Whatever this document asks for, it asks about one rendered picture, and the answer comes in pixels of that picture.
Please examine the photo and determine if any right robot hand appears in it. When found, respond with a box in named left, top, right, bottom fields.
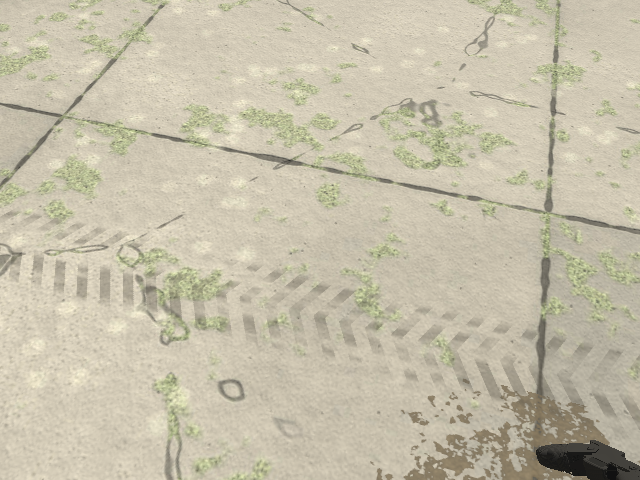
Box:
left=536, top=440, right=640, bottom=480

